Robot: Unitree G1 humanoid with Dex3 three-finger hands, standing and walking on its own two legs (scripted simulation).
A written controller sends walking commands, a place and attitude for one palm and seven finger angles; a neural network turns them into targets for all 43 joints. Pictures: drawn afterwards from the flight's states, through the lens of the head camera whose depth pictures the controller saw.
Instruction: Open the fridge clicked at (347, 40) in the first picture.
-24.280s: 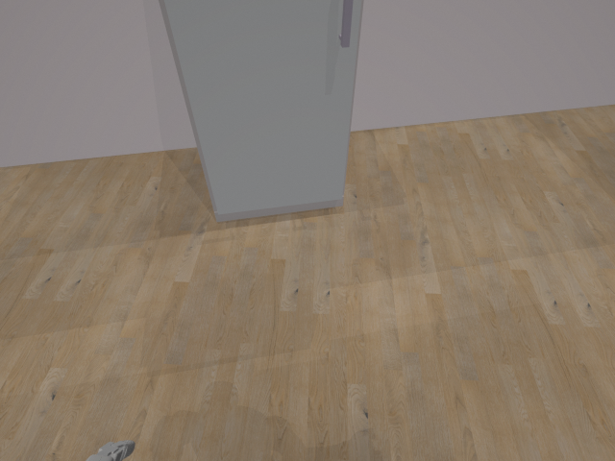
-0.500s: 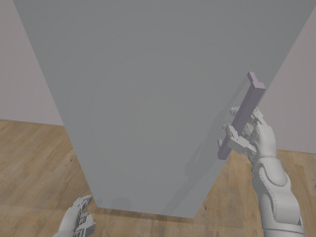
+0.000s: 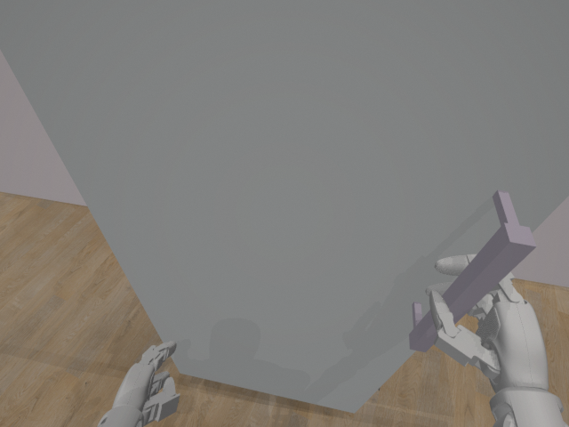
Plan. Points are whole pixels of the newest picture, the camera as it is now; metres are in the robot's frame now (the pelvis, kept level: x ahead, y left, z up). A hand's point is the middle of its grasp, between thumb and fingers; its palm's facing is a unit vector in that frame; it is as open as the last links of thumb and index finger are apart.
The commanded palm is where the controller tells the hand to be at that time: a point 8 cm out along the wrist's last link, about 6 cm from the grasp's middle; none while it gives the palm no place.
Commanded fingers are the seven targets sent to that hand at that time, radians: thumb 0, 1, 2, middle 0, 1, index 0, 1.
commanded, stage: walk backward, drawing the door open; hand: right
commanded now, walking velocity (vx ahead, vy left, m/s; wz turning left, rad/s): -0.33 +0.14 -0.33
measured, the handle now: (453, 284) +0.27 -0.17 +0.13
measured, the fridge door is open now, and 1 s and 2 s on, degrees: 2 18 59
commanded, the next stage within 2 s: none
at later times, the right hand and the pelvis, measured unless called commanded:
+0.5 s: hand (434, 327) +0.22 -0.14 +0.12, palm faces +0.37 +0.89 -0.28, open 6.5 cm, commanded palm +0.17 -0.18 +0.13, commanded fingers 0.00 -0.90 -0.90 0.45 1.40 0.45 1.40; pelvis -0.02 +0.07 -0.02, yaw -6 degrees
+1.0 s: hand out of the picture +0.10 -0.09 +0.12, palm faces +0.55 +0.80 -0.24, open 6.4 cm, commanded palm +0.04 -0.12 +0.13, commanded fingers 0.00 -0.90 -0.90 0.45 1.40 0.45 1.40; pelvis -0.10 +0.19 -0.02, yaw -24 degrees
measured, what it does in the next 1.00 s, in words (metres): steps to the left, turning right: left foot, then right foot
